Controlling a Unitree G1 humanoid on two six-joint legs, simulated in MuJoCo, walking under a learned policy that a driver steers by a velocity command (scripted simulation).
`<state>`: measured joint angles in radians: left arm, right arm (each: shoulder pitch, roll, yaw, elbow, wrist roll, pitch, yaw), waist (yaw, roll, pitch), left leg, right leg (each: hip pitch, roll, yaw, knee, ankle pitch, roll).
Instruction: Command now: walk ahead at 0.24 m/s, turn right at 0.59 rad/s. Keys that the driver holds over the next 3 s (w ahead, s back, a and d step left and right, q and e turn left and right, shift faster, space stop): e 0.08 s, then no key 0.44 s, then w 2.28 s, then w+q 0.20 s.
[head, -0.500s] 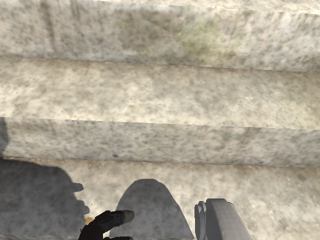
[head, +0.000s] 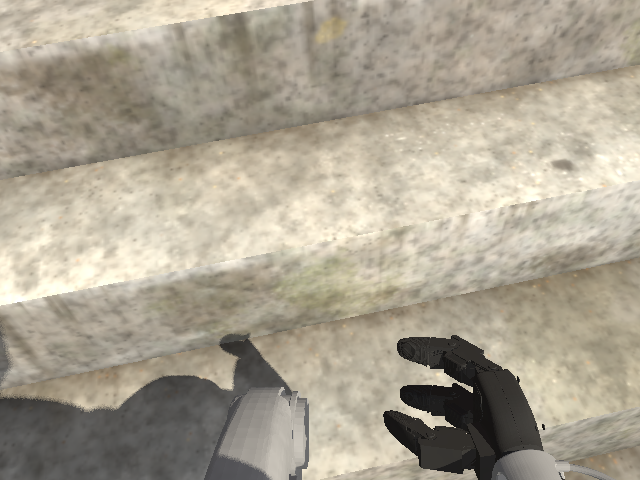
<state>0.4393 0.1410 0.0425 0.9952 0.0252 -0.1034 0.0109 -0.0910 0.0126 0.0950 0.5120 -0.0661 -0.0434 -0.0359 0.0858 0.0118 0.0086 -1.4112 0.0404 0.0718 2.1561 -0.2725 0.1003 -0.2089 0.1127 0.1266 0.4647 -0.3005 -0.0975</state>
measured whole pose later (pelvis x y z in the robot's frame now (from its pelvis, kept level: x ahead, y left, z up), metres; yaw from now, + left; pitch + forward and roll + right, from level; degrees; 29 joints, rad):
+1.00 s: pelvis +0.22 -0.04 +0.20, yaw -8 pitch +2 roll -2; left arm 0.51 0.11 0.06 1.00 0.03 -0.15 0.02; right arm 0.16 -0.09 -0.02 0.72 -0.03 -0.02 -0.02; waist 0.03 0.04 -0.11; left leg -1.05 0.02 -0.01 2.24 -0.29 0.09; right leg -0.27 0.00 -0.11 0.49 -0.27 -0.05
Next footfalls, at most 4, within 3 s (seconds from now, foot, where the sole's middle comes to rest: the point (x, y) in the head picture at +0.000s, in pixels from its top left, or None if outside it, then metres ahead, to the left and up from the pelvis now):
0.10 left None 0.22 0.11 -0.57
0.58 right None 0.24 -0.16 -0.57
1.26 left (295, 376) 0.47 0.13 -0.34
1.76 right None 0.21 -0.02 -0.57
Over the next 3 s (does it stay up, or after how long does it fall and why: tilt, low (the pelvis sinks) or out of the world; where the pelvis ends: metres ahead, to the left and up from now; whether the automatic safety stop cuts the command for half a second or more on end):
stays up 0.56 -0.11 0.42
